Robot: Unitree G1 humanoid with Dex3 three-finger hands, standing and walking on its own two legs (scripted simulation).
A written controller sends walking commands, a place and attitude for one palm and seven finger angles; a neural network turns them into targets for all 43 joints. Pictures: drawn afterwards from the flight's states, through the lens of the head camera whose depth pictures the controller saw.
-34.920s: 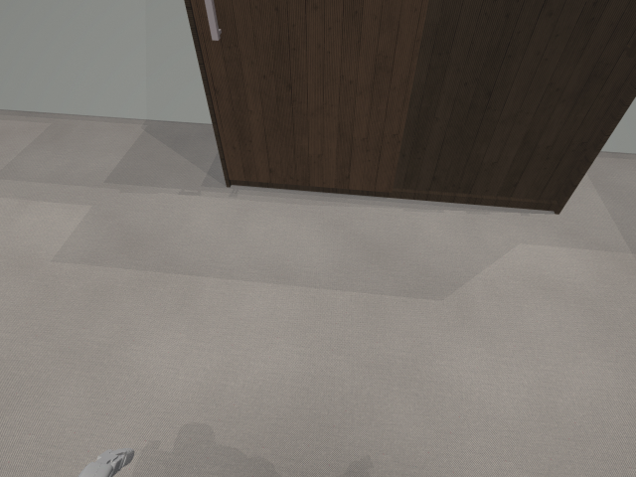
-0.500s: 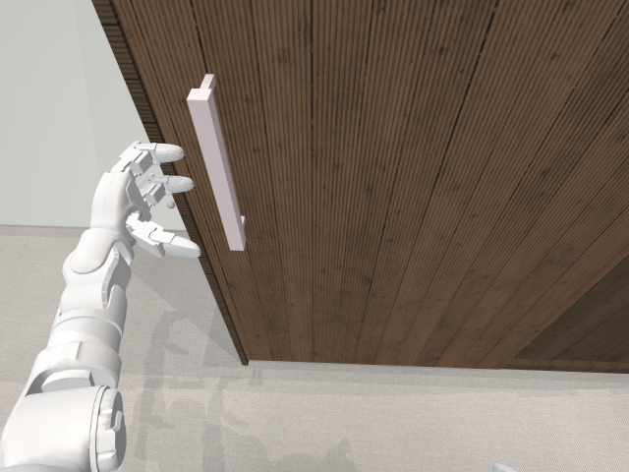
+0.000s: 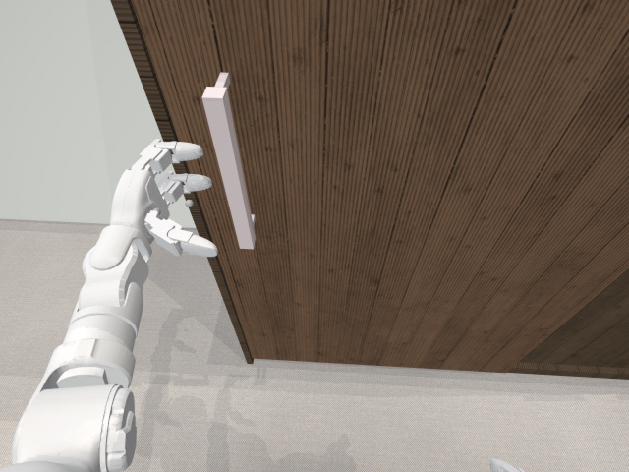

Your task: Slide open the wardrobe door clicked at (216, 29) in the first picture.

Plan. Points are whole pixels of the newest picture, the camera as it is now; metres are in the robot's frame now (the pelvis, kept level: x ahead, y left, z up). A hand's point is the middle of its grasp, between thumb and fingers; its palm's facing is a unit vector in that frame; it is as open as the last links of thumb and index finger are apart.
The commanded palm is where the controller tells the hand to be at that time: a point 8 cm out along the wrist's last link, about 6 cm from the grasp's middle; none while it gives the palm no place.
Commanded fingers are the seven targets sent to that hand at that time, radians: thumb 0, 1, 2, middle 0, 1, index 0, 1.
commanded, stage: feel for the door with the fingertips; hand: left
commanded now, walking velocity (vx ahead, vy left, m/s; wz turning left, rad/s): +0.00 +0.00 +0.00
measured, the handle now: (237, 173) +0.49 +0.12 +0.10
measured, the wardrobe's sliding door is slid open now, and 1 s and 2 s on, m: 0.00 0.00 0.00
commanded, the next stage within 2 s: slide the fingers in behind the handle in 0.78 s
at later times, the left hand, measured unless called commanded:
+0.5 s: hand (214, 196) +0.43 +0.14 +0.12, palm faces -0.03 -1.00 -0.02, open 14.0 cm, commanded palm +0.41 +0.19 +0.11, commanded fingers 0.00 -0.50 0.30 -0.30 -1.20 -0.30 -1.20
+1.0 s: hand (218, 187) +0.45 +0.14 +0.12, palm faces -0.03 -1.00 -0.02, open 13.6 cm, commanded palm +0.43 +0.19 +0.11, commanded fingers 0.00 -0.50 0.30 -0.30 -1.20 -0.30 -1.20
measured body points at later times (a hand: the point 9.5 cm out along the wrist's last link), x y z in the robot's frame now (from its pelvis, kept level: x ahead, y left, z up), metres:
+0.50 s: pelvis +0.00 +0.00 +0.00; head +0.04 -0.01 +0.45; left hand +0.42 +0.19 +0.12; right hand +0.08 -0.26 -0.12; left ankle -0.01 +0.10 -0.72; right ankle +0.02 -0.11 -0.72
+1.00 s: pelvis -0.01 -0.01 +0.00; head +0.04 -0.02 +0.44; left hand +0.44 +0.19 +0.12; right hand +0.04 -0.27 -0.13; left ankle -0.01 +0.10 -0.72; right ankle +0.02 -0.11 -0.72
